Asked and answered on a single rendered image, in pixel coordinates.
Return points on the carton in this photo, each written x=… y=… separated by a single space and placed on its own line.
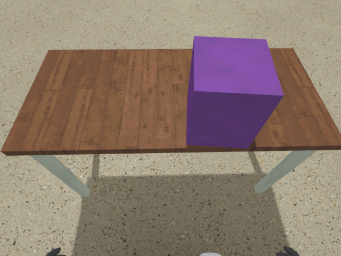
x=233 y=90

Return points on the table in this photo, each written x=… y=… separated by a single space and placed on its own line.
x=134 y=101

